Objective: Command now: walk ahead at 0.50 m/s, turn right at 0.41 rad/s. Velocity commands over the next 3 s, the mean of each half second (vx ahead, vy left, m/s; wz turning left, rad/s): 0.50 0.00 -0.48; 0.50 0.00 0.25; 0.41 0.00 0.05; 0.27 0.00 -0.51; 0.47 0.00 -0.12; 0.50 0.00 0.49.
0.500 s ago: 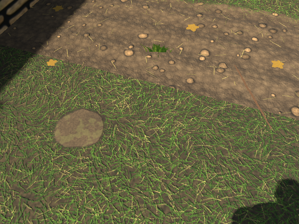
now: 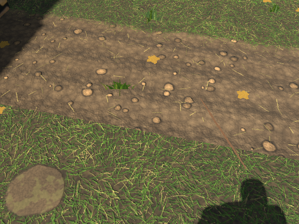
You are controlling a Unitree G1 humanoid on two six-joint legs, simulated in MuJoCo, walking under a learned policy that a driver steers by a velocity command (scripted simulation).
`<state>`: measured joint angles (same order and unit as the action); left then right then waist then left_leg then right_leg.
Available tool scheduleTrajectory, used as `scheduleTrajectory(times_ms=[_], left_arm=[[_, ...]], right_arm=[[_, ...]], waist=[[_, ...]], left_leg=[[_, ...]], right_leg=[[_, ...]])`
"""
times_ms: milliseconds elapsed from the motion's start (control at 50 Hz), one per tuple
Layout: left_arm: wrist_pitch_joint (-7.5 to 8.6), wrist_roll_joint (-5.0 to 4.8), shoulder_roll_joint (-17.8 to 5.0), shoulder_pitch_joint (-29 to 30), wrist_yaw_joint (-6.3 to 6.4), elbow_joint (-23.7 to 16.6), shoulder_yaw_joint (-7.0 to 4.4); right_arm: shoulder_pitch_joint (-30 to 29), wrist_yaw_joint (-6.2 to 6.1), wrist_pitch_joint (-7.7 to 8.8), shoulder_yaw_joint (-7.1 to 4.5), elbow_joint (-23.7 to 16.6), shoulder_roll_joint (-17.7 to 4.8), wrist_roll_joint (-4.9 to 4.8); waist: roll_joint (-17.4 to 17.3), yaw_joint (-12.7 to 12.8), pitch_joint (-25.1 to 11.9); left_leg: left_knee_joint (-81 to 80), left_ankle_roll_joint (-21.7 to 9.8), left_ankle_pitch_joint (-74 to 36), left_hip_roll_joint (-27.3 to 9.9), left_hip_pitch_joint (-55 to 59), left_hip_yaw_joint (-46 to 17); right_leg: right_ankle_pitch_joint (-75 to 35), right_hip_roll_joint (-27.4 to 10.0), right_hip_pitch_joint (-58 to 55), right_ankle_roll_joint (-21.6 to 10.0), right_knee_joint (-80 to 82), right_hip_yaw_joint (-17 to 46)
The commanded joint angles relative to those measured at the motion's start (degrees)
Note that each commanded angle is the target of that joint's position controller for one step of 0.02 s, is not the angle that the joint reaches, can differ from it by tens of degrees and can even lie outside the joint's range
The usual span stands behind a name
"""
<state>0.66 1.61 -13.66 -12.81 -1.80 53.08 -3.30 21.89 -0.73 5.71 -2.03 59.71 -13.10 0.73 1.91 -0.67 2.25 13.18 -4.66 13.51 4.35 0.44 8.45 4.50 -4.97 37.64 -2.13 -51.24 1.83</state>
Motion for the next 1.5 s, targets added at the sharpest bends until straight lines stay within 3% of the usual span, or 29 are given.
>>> scheduleTrajectory(times_ms=[20,140,200,220,240,260,300,320,380,480,640,720,760,780,800,820,840,880,980,1080,1200,1260,1300,1320,1340,1360,1380,1420,1500], left_arm=[[0.44,-0.11,0.3,5.7,-0.61,-4.8,0.73],[0.81,0.56,-1.6,9.9,-0.7,-7.8,0.57],[1.61,1.0,-5.7,-6.9,-0.04,-2.7,-1.54],[1.7,1.81,-12.0,-13.9,0.73,-1.9,-3.52],[1.09,0.39,-15.7,-12.1,0.94,-3.0,-4.56],[0.39,-0.78,-14.4,-10.6,1.18,-2.6,-4.23],[0.5,-0.75,-9.3,-4.7,1.64,-2.9,-2.91],[0.75,-1.23,-7.9,-2.8,1.81,-3.0,-2.39],[2.49,-1.81,-7.8,-3.3,1.64,-2.9,-2.12],[3.15,-1.54,-7.5,-9.0,1.61,-1.3,-1.72],[3.97,-0.01,-7.2,-14.4,2.67,1.2,-0.48],[4.19,0.55,-8.6,-11.3,3.77,1.6,-0.27],[3.79,0.46,-9.6,-10.3,3.8,1.6,-0.29],[4.1,-0.03,-8.9,-9.7,3.74,-0.1,0.23],[4.43,-1.41,-4.0,-14.5,2.64,-1.9,1.1],[4.74,0.44,-8.8,-10.1,2.59,-2.3,0.1],[5.34,0.15,-8.6,-5.7,2.17,-4.3,0.17],[5.21,0.24,-7.7,-2.9,1.81,-5.3,0.36],[1.75,1.32,-5.1,-1.3,1.19,-7.6,1.12],[1.53,0.82,-5.1,10.6,0.92,-12.1,1.3],[2.38,0.14,-4.5,17.9,0.23,-14.7,2.17],[2.83,-0.13,-6.2,14.7,0.26,-14.4,1.63],[3.61,0.0,-7.6,3.3,1.13,-10.3,0.72],[4.38,0.65,-8.4,-4.3,1.7,-8.1,0.35],[4.8,1.68,-12.3,-12.8,2.31,-6.9,-0.38],[3.58,-0.18,-15.6,-11.7,1.87,-6.0,-1.85],[3.03,-2.31,-11.7,-7.4,0.92,-7.5,-1.22],[3.04,-1.83,-7.5,-1.6,0.83,-8.3,-0.25],[2.62,-1.77,-9.3,-3.6,1.34,-6.5,-0.86]], right_arm=[[-1.0,-0.36,1.18,-0.57,-2.7,-5.2,-0.08],[3.1,-1.5,0.13,-1.05,-1.2,-7.8,0.71],[2.5,-1.52,-1.16,-1.46,-2.0,-9.5,0.63],[3.3,-0.89,-0.94,-0.63,-4.7,-6.6,-0.49],[2.2,0.27,-0.18,-0.6,-8.3,-4.7,-0.88],[-4.8,0.53,0.39,-1.51,-9.7,-8.6,0.14],[-6.2,0.74,1.37,-1.17,-10.4,-6.7,-0.47],[-5.6,0.65,0.46,-1.25,-10.6,-6.2,0.59],[-4.1,0.99,-2.59,-1.19,-11.0,-4.9,2.16],[-13.1,1.82,-3.45,-1.06,-14.1,-4.3,1.67],[-24.8,2.76,-2.9,-0.33,-18.0,-4.5,0.35],[-18.2,2.32,-2.71,-0.95,-16.6,-5.5,0.35],[-4.2,1.52,-2.1,-2.16,-12.1,-7.2,0.83],[5.0,0.91,-1.92,-3.37,-10.2,-10.9,2.02],[6.6,0.85,-2.27,-4.96,-10.2,-17.0,2.31],[2.8,1.69,-2.88,-4.46,-9.9,-13.6,-0.77],[-2.3,1.8,-3.09,-4.11,-11.2,-12.3,-0.92],[-5.1,1.66,-2.88,-3.04,-11.2,-8.2,-0.3],[-2.6,1.11,-1.75,-3.39,-10.2,-10.1,-0.83],[3.0,0.97,-2.34,-3.69,-9.7,-10.1,-0.92],[7.6,0.17,-1.91,-2.91,-8.3,-8.7,0.06],[5.5,-0.38,-1.48,-2.94,-8.4,-9.9,0.75],[4.1,-0.49,-1.39,-2.73,-7.9,-10.1,0.86],[3.5,-0.44,-1.17,-2.42,-8.1,-9.7,0.29],[4.2,-0.62,-0.77,-1.58,-10.3,-7.2,-0.29],[12.6,-0.7,-1.28,-1.7,-8.9,-5.7,-2.13],[9.2,-1.03,-1.7,-2.11,-8.8,-9.9,0.68],[-0.5,-0.66,-1.83,-1.7,-11.3,-8.3,1.07],[-1.6,-0.03,-4.68,-1.28,-13.1,-6.6,1.34]], waist=[[-5.4,-0.1,4.5],[-6.1,-0.4,2.8],[-6.1,7.3,-7.4],[1.4,9.5,-14.0],[12.4,7.1,-19.0],[1.6,7.6,-14.1],[-3.4,3.1,-2.8],[-4.0,1.0,-0.8],[-1.5,-1.2,-1.5],[0.6,1.5,0.5],[1.3,5.6,3.1],[2.0,1.2,0.4],[1.3,-5.0,-6.7],[-2.2,-8.6,-12.0],[-15.7,-4.7,-16.9],[-7.5,-4.3,-15.2],[-5.6,-2.5,-6.9],[-0.4,0.1,-0.8],[-3.7,2.2,-1.0],[-5.0,-2.1,0.3],[-6.1,-5.5,0.8],[-6.9,-2.8,0.8],[-5.8,2.1,-3.9],[-4.5,5.6,-8.1],[2.5,7.2,-15.2],[16.0,2.7,-21.3],[3.8,1.6,-16.7],[-2.1,1.1,-6.4],[0.2,-1.5,-6.0]], left_leg=[[-5.8,-4.5,-21.2,-15.1,-6.7,-3.8],[4.6,-3.2,-45.3,-18.7,5.8,0.2],[31.6,-1.0,-50.6,-17.8,1.0,3.8],[51.2,1.4,-30.2,-14.8,-16.7,4.7],[69.7,4.0,16.7,-1.4,-36.4,-1.1],[70.3,2.9,12.2,-5.5,-42.4,-10.6],[60.7,2.6,4.7,-9.7,-39.8,-10.4],[57.6,3.2,4.1,-10.6,-36.5,-10.6],[52.2,5.6,3.8,-10.5,-32.5,-9.6],[38.4,6.8,-7.7,-10.9,-37.3,-7.3],[23.9,1.9,-12.6,-8.1,-39.3,-5.3],[19.6,-2.2,-4.3,-2.3,-27.5,-3.1],[14.2,-4.9,-4.9,0.5,-11.6,-2.8],[13.3,-8.7,-2.6,-8.4,2.6,-14.5],[9.4,-19.6,-4.3,-24.7,18.1,-45.7],[4.2,-19.4,-3.1,-23.9,15.7,-51.5],[3.3,-17.7,-3.2,-22.3,7.6,-42.1],[0.8,-13.9,-12.9,-17.3,-4.2,-32.8],[-2.2,-11.8,-18.5,-11.1,-11.9,-25.3],[-2.1,-8.6,-18.0,-9.3,-8.0,-26.3],[-0.4,-6.7,-26.8,-11.5,1.7,-24.2],[2.4,-5.0,-35.6,-14.0,4.4,-22.4],[15.7,-2.6,-53.5,-11.5,5.0,-18.6],[25.9,-1.2,-49.5,-9.4,0.2,-16.4],[42.4,0.3,-26.4,-5.5,-10.7,-13.3],[61.1,3.3,16.1,4.3,-24.3,-8.8],[63.8,3.2,14.4,0.2,-28.4,-12.7],[60.7,4.0,10.0,-3.3,-31.4,-12.7],[52.4,6.1,8.0,-4.4,-27.3,-11.4]], right_leg=[[-6.1,0.9,-2.4,-0.3,7.2,-3.8],[5.7,5.2,-6.6,-5.0,15.7,-9.7],[8.4,10.0,-28.7,-9.9,22.7,-9.3],[15.3,-2.5,-46.1,-15.5,24.9,8.9],[9.9,-16.7,-56.6,-23.8,33.7,40.4],[7.7,-14.1,-53.6,-21.6,34.5,34.3],[-3.0,-10.0,-38.6,-16.8,36.7,21.9],[-7.0,-7.1,-33.4,-15.0,37.7,17.8],[-14.5,-3.5,-28.6,-15.1,38.5,13.4],[-15.2,-1.3,-31.0,-11.6,41.2,10.1],[-22.3,-5.0,-44.1,-8.1,42.4,4.7],[-46.6,-6.4,-46.2,-6.3,33.1,-0.3],[-51.0,-4.9,-43.1,-4.7,14.2,-3.1],[-34.9,-3.0,-31.4,-3.6,-1.9,-4.7],[13.9,9.7,-7.8,-0.1,-25.8,-6.6],[21.8,8.7,-0.7,-1.2,-29.6,1.8],[16.9,5.2,1.7,-1.3,-27.7,2.8],[13.6,2.0,-2.1,-0.4,-20.5,2.0],[10.4,0.6,-5.5,3.8,-8.8,-0.8],[-0.6,0.9,-0.4,5.8,4.6,-1.3],[-4.3,2.4,-0.9,2.6,15.9,-3.6],[0.9,3.7,-7.1,-1.1,20.6,-3.6],[1.4,7.9,-20.2,-3.6,24.9,-5.1],[-5.9,5.3,-31.2,-5.2,27.1,-2.7],[-22.4,-8.0,-45.3,-8.5,23.8,12.1],[-43.0,-19.7,-54.4,-19.7,25.9,33.0],[-46.5,-16.8,-49.4,-19.1,27.3,31.0],[-45.4,-10.7,-38.5,-15.9,29.6,18.6],[-44.2,-5.0,-30.7,-12.8,32.0,13.2]])
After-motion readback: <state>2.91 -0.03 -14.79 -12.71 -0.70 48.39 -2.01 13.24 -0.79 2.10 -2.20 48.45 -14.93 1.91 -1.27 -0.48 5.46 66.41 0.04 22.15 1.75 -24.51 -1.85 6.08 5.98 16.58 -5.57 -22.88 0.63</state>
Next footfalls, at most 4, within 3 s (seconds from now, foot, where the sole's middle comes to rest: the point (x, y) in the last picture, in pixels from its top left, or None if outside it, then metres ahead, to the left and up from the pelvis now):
0.20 right None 0.25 -0.12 -0.78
0.78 left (163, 205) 0.58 -0.05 -0.78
1.32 right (194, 151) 0.87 -0.22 -0.78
1.92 left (161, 136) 0.97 -0.05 -0.78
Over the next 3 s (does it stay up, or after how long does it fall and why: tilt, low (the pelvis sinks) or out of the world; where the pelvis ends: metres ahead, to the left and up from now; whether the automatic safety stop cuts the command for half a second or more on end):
stays up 1.33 -0.30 -0.03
